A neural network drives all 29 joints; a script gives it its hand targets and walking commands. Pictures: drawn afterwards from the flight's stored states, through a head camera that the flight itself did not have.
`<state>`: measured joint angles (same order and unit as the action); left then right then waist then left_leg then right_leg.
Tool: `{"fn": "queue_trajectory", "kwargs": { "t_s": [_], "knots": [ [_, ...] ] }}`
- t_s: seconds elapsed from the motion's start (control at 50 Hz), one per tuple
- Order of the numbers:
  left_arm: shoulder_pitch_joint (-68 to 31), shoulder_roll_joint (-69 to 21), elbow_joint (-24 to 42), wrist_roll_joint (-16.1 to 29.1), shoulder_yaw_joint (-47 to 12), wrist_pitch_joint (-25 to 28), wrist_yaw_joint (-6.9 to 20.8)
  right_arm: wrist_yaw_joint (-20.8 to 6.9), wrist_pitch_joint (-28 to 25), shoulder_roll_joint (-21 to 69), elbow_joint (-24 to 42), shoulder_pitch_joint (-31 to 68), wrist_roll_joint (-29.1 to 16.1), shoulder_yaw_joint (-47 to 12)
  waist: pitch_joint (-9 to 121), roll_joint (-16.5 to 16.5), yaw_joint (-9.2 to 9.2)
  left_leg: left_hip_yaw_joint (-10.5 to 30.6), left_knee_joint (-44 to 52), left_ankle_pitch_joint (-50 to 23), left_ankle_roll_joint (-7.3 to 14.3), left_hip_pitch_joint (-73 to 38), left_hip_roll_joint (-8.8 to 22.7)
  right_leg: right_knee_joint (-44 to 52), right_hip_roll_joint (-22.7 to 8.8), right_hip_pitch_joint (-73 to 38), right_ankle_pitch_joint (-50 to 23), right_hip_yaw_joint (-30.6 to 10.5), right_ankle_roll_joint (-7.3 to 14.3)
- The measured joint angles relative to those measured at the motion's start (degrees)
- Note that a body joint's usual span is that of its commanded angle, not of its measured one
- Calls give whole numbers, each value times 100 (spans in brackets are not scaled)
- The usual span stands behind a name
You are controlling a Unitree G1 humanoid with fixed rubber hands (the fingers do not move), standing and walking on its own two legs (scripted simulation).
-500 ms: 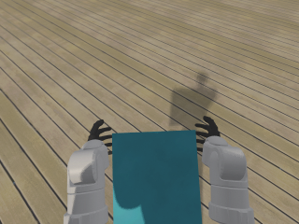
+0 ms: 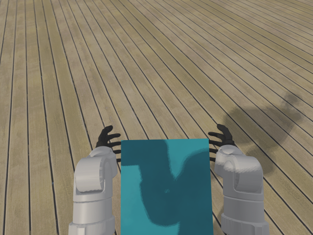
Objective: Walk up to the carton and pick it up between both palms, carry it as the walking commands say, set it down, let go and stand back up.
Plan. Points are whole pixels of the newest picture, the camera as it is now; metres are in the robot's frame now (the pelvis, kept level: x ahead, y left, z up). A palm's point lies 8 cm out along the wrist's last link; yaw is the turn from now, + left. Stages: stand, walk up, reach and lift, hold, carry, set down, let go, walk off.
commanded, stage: carry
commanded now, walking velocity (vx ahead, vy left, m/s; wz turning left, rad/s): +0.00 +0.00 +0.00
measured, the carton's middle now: (164, 178) +0.30 -0.01 -0.06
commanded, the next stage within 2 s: none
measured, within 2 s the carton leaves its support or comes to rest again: neither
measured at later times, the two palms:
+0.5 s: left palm (98, 111) +0.45 +0.17 +0.07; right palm (196, 106) +0.46 -0.12 +0.07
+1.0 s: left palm (103, 107) +0.46 +0.15 +0.08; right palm (202, 102) +0.46 -0.13 +0.08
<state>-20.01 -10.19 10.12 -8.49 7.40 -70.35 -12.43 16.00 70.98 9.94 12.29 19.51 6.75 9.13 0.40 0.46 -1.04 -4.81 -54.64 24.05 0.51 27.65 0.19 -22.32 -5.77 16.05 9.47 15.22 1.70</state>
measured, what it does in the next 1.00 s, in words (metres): walks ahead: left foot, then right foot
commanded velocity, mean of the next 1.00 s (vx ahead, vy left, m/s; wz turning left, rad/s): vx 0.00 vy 0.00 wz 0.00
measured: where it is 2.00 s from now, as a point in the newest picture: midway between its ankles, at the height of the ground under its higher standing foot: outside the picture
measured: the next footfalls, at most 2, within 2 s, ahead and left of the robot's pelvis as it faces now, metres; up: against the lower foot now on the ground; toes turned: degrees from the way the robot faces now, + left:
left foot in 0.22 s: +0.23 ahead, +0.13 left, +0.00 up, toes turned -4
right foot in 0.44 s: +0.20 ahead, -0.09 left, +0.00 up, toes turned -1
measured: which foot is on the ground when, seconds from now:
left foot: up 0.00-0.20, down 0.22-1.00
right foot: down 0.00-0.22, up 0.24-0.42, down 0.44-1.00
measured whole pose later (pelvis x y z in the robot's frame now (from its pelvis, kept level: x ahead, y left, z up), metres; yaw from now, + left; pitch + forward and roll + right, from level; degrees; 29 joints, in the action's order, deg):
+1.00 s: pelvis +0.17 +0.01 -0.02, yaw +1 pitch +1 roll +1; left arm -19.7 -10.0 6.3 -8.1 9.0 -71.2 -13.8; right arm 15.5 71.7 9.9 6.0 19.3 7.7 8.4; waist 5.4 -0.8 -0.2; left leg -8.1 -32.1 14.5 1.6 18.9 1.7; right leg -33.9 -2.3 16.0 19.3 7.7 1.7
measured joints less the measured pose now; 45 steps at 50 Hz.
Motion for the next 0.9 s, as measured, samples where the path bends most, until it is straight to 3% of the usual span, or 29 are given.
{"fn": "queue_trajectory", "kwargs": {
  "t_s": [0.14,0.22,0.26,0.3,0.34,0.4,0.48,0.56,0.9],
  "knots": [
    [35,12,316,137,80,-43,-147,-193,-86,46,-8,128,147,-48,-125,-109,139,-264,1993,-1416,-42,132,66,86,-168,-732,488,115,-222],
    [2,7,349,82,106,-129,-142,-219,-55,56,-43,151,178,-67,54,-51,154,-504,3004,-2491,103,-498,109,-940,-232,-708,1285,6,-460],
    [-94,-1,202,35,200,-40,-106,-250,-182,60,-203,168,200,-61,113,-216,92,-498,2701,-1554,213,-465,16,-1991,-249,-261,1832,-401,-538],
    [-113,-43,86,5,255,27,-129,-263,-238,55,-345,143,195,-32,43,-341,87,-495,2498,-1467,398,-413,-39,-2653,-94,138,2243,-806,-528],
    [-67,-20,51,38,192,-61,-194,-211,-157,38,-385,89,126,-32,3,-300,105,-468,2570,-1530,429,-505,-5,-2640,65,358,2240,-924,-498],
    [-62,-14,42,94,185,-163,-234,-139,-26,24,-338,52,58,-45,-43,-234,101,-422,2687,-1462,369,-631,3,-1957,168,446,1905,-910,-421],
    [-59,-19,12,112,166,-116,-208,-192,-21,6,-279,10,112,-51,-8,-179,106,-368,2523,-1267,278,-731,-11,-915,200,153,462,-773,-234],
    [-14,-1,-114,99,137,-66,-149,-136,20,-14,-297,-52,125,-103,229,-67,76,-321,2419,-1074,190,-813,54,-1001,264,40,840,-734,-83],
    [-3,5,-420,1,180,-84,-112,-34,80,5,-644,12,88,-38,543,-135,42,-327,2160,-843,108,-879,151,-1227,333,-25,1078,-754,-17]
  ]
}}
